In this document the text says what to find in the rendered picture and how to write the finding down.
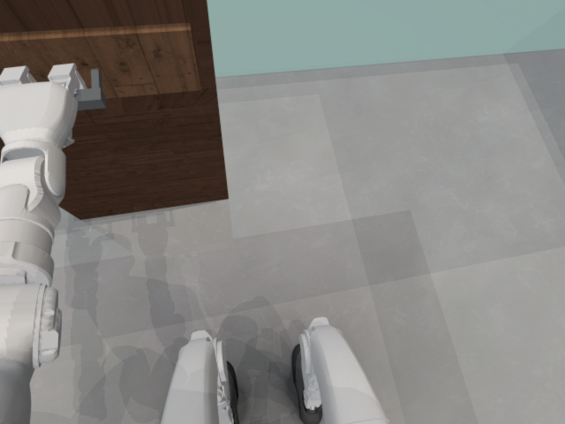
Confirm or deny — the robot left hand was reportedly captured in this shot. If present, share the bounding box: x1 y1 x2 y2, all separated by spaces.
0 63 87 150

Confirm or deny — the drawer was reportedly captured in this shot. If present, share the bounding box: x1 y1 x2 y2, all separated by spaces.
0 23 201 99

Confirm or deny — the left robot upper arm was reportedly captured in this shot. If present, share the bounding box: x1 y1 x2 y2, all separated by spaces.
0 284 62 424

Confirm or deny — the cabinet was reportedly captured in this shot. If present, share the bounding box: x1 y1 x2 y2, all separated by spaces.
0 0 229 220

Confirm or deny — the robot right shin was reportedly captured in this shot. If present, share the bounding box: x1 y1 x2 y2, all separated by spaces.
301 317 342 409

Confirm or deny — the handle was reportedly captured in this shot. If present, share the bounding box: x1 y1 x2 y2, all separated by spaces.
73 68 106 110

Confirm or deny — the robot right thigh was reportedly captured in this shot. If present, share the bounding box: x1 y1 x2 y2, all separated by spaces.
299 325 389 424

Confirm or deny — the left robot forearm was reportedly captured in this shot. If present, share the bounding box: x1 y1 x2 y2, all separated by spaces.
0 140 66 287

